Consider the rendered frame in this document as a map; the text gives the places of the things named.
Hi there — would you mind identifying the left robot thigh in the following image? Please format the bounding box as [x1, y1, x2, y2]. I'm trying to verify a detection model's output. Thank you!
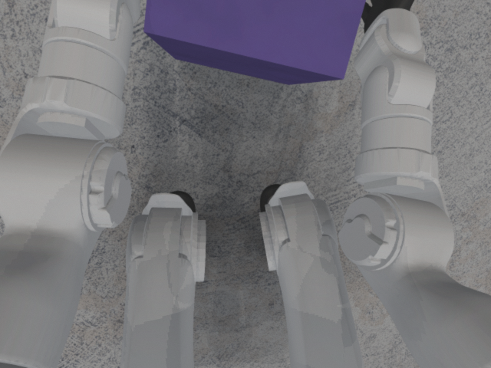
[120, 207, 206, 368]

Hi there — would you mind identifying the carton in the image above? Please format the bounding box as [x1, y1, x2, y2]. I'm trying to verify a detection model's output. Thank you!
[143, 0, 366, 85]

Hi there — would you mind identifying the robot right upper arm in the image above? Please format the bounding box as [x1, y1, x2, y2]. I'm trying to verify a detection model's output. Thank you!
[338, 192, 491, 368]

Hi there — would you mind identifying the robot right forearm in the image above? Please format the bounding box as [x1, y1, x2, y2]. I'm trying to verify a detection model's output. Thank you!
[354, 8, 450, 218]

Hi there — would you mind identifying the right robot hand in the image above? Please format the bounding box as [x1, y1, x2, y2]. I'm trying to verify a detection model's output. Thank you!
[361, 0, 414, 33]

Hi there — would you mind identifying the robot right shin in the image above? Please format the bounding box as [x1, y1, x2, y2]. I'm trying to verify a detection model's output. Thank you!
[269, 181, 338, 246]

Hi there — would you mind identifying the robot left upper arm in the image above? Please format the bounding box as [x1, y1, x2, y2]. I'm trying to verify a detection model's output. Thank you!
[0, 133, 132, 368]

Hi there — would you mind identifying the robot left forearm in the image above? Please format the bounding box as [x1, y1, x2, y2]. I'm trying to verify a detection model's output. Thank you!
[0, 0, 140, 155]

